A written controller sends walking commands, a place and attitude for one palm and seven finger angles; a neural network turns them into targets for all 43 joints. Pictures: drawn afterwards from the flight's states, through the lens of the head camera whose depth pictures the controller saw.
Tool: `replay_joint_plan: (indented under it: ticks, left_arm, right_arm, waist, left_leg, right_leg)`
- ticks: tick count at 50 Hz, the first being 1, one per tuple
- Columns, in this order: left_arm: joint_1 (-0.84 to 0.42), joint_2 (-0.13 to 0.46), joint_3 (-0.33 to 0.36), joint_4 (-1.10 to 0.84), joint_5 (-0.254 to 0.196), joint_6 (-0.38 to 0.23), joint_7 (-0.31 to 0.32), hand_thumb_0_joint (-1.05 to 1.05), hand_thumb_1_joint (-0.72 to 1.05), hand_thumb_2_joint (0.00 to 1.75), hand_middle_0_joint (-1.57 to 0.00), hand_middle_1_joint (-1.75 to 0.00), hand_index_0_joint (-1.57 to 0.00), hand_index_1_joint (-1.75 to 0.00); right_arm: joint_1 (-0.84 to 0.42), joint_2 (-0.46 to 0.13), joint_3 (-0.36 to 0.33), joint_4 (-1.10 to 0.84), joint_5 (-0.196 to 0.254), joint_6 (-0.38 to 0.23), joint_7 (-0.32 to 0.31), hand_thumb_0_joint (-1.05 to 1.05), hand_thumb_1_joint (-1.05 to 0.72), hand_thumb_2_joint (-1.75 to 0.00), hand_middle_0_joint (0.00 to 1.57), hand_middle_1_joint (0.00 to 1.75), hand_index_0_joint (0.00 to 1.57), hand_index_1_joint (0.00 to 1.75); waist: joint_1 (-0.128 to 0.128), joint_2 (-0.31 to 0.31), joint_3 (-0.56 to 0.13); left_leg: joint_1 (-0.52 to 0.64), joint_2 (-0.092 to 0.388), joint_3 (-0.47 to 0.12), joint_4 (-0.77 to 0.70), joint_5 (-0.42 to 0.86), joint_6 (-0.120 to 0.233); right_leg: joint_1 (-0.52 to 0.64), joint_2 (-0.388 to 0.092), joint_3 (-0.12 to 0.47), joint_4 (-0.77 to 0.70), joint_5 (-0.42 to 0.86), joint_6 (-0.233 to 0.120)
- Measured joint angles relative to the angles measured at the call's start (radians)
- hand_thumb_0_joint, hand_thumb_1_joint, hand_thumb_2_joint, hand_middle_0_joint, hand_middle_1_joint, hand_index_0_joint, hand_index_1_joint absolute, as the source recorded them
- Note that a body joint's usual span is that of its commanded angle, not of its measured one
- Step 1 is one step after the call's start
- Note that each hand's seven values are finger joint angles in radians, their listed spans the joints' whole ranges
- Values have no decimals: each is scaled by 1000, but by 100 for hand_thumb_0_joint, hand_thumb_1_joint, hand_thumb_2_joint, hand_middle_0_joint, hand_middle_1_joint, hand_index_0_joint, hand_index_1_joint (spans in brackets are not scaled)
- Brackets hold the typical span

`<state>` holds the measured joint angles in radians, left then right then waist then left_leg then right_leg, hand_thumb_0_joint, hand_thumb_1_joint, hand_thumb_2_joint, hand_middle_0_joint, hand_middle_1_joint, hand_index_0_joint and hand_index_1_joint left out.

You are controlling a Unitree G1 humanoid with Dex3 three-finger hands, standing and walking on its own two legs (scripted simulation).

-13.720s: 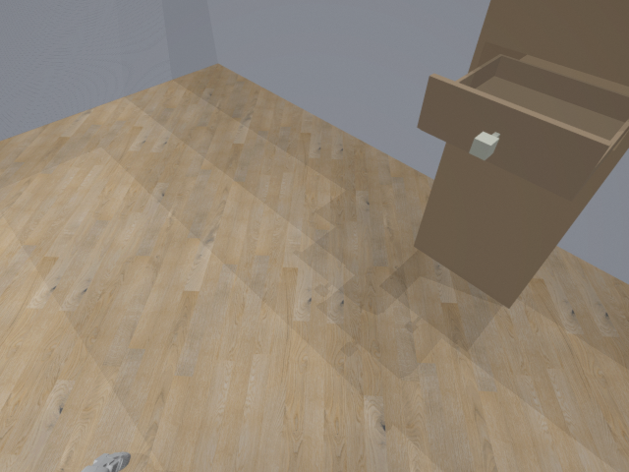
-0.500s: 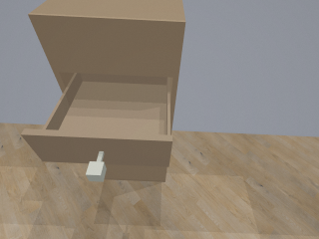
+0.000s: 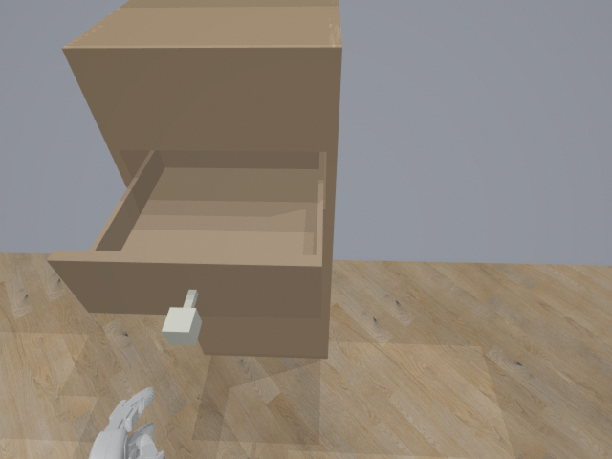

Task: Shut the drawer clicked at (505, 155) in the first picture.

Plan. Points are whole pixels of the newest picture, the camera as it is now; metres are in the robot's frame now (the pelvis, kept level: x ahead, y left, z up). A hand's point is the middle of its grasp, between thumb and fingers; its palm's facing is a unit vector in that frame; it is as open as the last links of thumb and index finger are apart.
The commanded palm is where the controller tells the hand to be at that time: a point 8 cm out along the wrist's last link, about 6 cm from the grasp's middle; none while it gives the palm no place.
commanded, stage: raise the hand and make a fist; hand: left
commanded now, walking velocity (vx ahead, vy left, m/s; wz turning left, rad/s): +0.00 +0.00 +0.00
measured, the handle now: (186, 314) +0.32 +0.19 +0.02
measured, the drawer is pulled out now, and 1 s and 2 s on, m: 0.27 0.27 0.27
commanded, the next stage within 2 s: bring the fist close to the handle in 1.72 s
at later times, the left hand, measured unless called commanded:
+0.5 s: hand (181, 440) +0.15 +0.15 +0.02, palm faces +0.03 -1.00 -0.08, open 4.7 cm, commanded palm +0.11 +0.21 +0.02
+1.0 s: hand (156, 423) +0.16 +0.17 +0.06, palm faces +0.00 -1.00 -0.06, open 3.1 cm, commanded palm +0.11 +0.23 +0.08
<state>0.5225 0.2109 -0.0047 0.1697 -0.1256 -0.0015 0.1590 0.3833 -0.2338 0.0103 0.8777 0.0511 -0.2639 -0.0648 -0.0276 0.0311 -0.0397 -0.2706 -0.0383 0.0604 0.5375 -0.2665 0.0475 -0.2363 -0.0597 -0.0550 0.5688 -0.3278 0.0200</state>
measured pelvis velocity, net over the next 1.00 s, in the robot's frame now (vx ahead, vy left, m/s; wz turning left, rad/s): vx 0.00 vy -0.01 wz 0.01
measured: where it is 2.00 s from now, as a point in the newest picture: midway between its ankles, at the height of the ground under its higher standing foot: outside the picture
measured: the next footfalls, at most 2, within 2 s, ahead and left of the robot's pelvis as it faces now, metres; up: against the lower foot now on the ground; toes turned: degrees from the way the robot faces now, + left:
none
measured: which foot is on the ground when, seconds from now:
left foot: down 0.00-1.00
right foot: down 0.00-1.00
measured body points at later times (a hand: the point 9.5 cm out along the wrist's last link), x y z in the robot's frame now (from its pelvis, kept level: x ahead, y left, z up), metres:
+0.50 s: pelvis -0.02 -0.05 -0.06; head +0.01 -0.06 +0.39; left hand +0.15 +0.20 +0.03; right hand +0.20 -0.25 -0.12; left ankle +0.01 +0.09 -0.73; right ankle -0.02 -0.13 -0.73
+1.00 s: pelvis +0.00 -0.01 -0.03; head +0.01 -0.01 +0.42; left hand +0.15 +0.22 +0.07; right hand +0.20 -0.24 -0.08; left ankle +0.01 +0.09 -0.73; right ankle -0.02 -0.13 -0.73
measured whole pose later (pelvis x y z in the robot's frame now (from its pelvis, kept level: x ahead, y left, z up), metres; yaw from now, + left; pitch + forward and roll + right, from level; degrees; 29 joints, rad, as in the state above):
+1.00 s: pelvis +0.00 -0.01 -0.03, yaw +1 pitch +6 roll -2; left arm 0.66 0.23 0.15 -0.31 -0.28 -0.29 -0.27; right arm 0.22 -0.22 0.00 0.55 0.06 -0.31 -0.05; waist 0.02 0.03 -0.11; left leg -0.55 0.02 0.02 0.86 -0.41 0.03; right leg -0.47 -0.01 -0.09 0.81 -0.44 -0.01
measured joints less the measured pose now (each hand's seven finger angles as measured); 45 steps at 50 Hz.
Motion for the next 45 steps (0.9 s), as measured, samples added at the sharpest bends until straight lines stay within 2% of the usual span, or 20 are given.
replay_joint_plan:
  ticks: [2,4,7,9,11,13,15,18,22,27,30,33,38,41,45]
  left_arm:
    - [-50,-23,-2,-89,-3,-87,-24,5,97,90,-27,-38,-27,-38]
    - [-84,-71,51,-81,-33,-157,-41,4,95,90,-30,-41,-22,-38]
    - [-54,-100,114,-46,-83,-323,-169,2,93,90,-36,-47,-16,-38]
    - [6,-89,103,-76,-83,-417,-259,2,92,90,-39,-51,-18,-41]
    - [67,-66,76,-120,-58,-491,-327,2,92,90,-43,-55,-24,-47]
    - [113,-33,65,-167,-41,-544,-378,2,91,90,-47,-59,-32,-52]
    - [130,-3,80,-211,-54,-567,-407,2,90,90,-51,-63,-40,-58]
    - [100,11,133,-254,-114,-555,-423,2,90,90,-58,-70,-51,-67]
    - [23,5,194,-266,-176,-476,-459,2,89,90,-66,-78,-62,-77]
    - [-3,22,186,-258,-173,-336,-530,2,90,90,-75,-89,-74,-89]
    - [20,29,194,-257,-180,-290,-538,2,90,90,-81,-96,-80,-96]
    - [57,26,228,-278,-197,-292,-507,2,90,90,-87,-102,-86,-102]
    - [128,26,266,-344,-204,-345,-472,2,90,90,-97,-113,-96,-113]
    - [153,21,241,-378,-205,-361,-483,2,90,90,-103,-119,-102,-120]
    - [152,14,180,-417,-189,-341,-487,2,90,90,-111,-128,-111,-128]
  right_arm:
    - [-42,-31,-14,-57,-12,-26,6,3,-93,-90,20,29,20,30]
    - [-91,-38,-30,-118,-21,-36,20,3,-92,-90,20,29,20,30]
    - [-147,-24,-54,-205,-27,-27,55,2,-92,-90,20,29,20,30]
    - [-167,-24,-64,-264,-32,-28,73,2,-91,-90,19,29,20,30]
    - [-188,-32,-74,-308,-39,-33,83,2,-91,-90,19,29,20,30]
    - [-214,-38,-77,-336,-42,-30,83,2,-91,-90,19,29,20,30]
    - [-241,-33,-73,-351,-37,-19,71,1,-91,-90,19,29,20,30]
    - [-264,-12,-54,-355,-23,0,48,1,-91,-90,19,29,20,30]
    - [-245,25,-11,-338,-8,21,22,1,-91,-90,19,29,20,30]
    - [-179,50,22,-312,1,39,8,2,-90,-90,20,30,21,30]
    - [-147,49,14,-296,3,47,-3,2,-90,-90,20,30,21,30]
    - [-121,40,-8,-284,5,48,-8,2,-90,-90,20,30,21,30]
    - [-99,6,-42,-273,8,24,-2,2,-90,-90,20,30,21,30]
    - [-108,-16,-47,-278,11,-4,3,2,-90,-90,20,29,20,30]
    - [-135,-19,-40,-298,14,-36,5,2,-91,-90,19,29,20,30]
  waist:
    - [-18,23,-27]
    - [-22,20,-58]
    - [0,-25,-86]
    - [21,-55,-93]
    - [40,-65,-92]
    - [54,-61,-92]
    - [66,-49,-88]
    - [77,-22,-77]
    - [78,7,-79]
    - [51,22,-90]
    - [33,17,-86]
    - [26,3,-76]
    - [32,-8,-69]
    - [35,0,-64]
    - [41,7,-61]
  left_leg:
    - [-55,7,-9,56,-18,-3]
    - [-131,17,-5,120,-39,-10]
    - [-238,38,2,219,-77,-26]
    - [-310,50,-9,294,-106,-36]
    - [-374,60,-29,371,-136,-44]
    - [-430,68,-51,439,-162,-53]
    - [-469,74,-71,491,-181,-62]
    - [-494,79,-96,531,-195,-71]
    - [-485,81,-109,518,-191,-74]
    - [-429,78,-90,442,-169,-69]
    - [-387,77,-68,396,-159,-67]
    - [-354,78,-53,363,-153,-62]
    - [-329,75,-50,342,-151,-52]
    - [-324,70,-53,343,-152,-42]
    - [-313,63,-50,340,-151,-29]
  right_leg:
    - [-46,4,-9,41,-12,-4]
    - [-126,10,-5,109,-35,-12]
    - [-242,26,4,217,-75,-30]
    - [-308,35,-5,287,-105,-42]
    - [-360,43,-24,350,-134,-54]
    - [-402,49,-45,404,-160,-63]
    - [-430,54,-63,445,-180,-73]
    - [-442,60,-86,472,-195,-81]
    - [-426,66,-99,452,-191,-83]
    - [-381,64,-81,387,-168,-73]
    - [-353,63,-60,350,-155,-68]
    - [-326,64,-45,321,-145,-63]
    - [-295,63,-42,286,-134,-53]
    - [-281,59,-46,272,-128,-45]
    - [-265,53,-43,259,-120,-34]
